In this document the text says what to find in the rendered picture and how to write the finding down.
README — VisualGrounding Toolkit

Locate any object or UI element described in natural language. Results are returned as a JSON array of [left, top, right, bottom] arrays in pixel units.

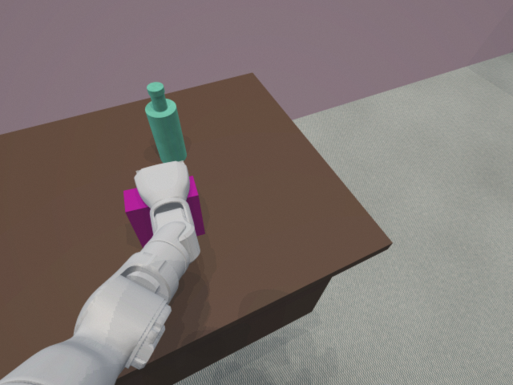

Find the table
[[0, 73, 393, 385]]

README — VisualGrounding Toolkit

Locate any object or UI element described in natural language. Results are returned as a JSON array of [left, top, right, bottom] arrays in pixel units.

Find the robot left upper arm
[[0, 275, 172, 385]]

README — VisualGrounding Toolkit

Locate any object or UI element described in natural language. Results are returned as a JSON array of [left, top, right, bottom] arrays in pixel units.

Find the sponge
[[123, 176, 205, 247]]

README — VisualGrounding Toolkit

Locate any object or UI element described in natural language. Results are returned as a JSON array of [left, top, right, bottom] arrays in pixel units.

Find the robot left hand
[[134, 160, 190, 209]]

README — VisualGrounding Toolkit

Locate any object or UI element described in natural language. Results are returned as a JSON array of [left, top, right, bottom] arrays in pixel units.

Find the robot left forearm
[[74, 197, 200, 335]]

